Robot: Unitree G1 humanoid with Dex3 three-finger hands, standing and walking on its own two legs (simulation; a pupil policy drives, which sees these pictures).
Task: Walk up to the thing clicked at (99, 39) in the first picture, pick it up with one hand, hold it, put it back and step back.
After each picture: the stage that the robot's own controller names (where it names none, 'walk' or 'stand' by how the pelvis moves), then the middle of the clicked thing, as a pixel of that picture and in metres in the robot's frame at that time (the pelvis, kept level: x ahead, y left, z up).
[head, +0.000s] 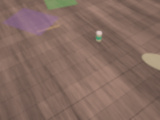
stand; (98, 36) +1.52 -0.17 -0.72
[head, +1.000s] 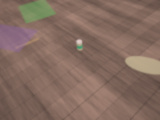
walk; (79, 45) +1.41 +0.19 -0.70
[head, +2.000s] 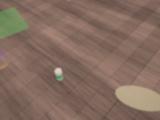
walk; (58, 74) +0.90 +0.31 -0.71
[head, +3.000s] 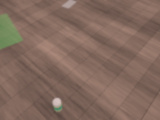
walk; (57, 104) +0.58 +0.22 -0.69
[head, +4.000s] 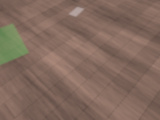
stand; out of the picture +0.41 +0.20 -0.71
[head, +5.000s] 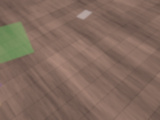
stand; out of the picture +0.40 +0.18 -0.72
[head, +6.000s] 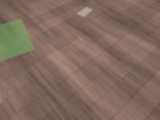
stand; out of the picture +0.41 +0.18 -0.72
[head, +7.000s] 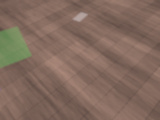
stand; out of the picture +0.40 +0.19 -0.73
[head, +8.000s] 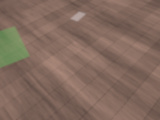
stand; out of the picture +0.39 +0.19 -0.73
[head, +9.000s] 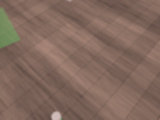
go down; (57, 118) +0.41 +0.20 -0.70
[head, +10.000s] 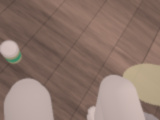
go down; (11, 52) +0.46 +0.27 -0.29
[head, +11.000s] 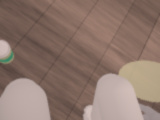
close in; (3, 52) +0.45 +0.29 -0.28
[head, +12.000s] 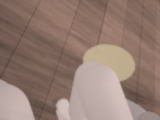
close; out of the picture +0.42 +0.32 -0.22
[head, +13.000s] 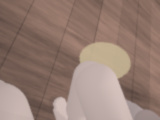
lift; out of the picture +0.41 +0.30 -0.22
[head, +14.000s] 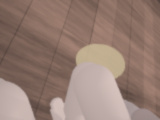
lift; out of the picture +0.39 +0.29 -0.23
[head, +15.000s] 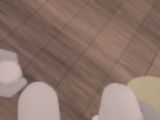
lift; (10, 75) +0.33 +0.26 -0.07
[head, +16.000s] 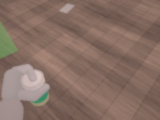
hold; (36, 88) +0.33 +0.17 +0.04
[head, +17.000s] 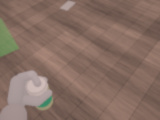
hold; (40, 93) +0.32 +0.17 +0.00
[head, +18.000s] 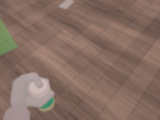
crouch; (42, 95) +0.32 +0.17 -0.01
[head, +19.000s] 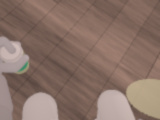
crouch; (15, 59) +0.43 +0.23 -0.09
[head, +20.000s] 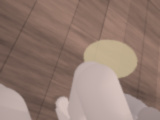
lower; out of the picture +0.40 +0.33 -0.22
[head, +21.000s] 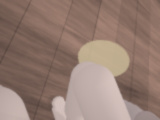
lower; out of the picture +0.41 +0.33 -0.23
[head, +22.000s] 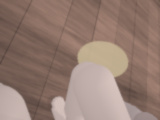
lower; out of the picture +0.41 +0.33 -0.23
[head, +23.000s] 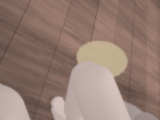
lower; out of the picture +0.41 +0.33 -0.22
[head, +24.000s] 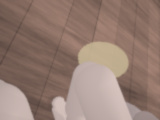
open; out of the picture +0.40 +0.32 -0.23
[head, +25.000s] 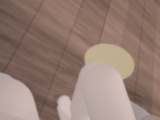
stand; out of the picture +0.40 +0.31 -0.23
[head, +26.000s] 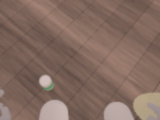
walk; (46, 83) +0.43 +0.23 -0.48
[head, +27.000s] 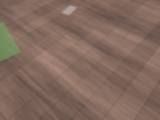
stand; out of the picture +0.38 +0.20 -0.66
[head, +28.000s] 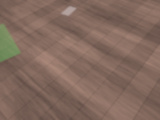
stand; out of the picture +0.39 +0.21 -0.67
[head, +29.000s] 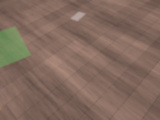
stand; out of the picture +0.40 +0.18 -0.72
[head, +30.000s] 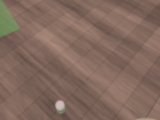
walk; (60, 107) +0.45 +0.15 -0.71
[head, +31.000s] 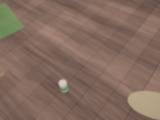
walk; (63, 85) +0.68 +0.22 -0.69
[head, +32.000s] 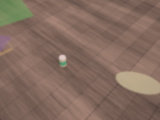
stand; (62, 61) +1.04 +0.21 -0.70
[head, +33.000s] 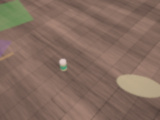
stand; (63, 65) +1.01 +0.22 -0.71
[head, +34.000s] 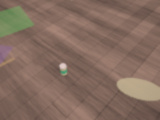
stand; (63, 69) +1.01 +0.23 -0.73
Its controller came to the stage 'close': yes
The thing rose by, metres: 0.70
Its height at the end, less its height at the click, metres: +0.00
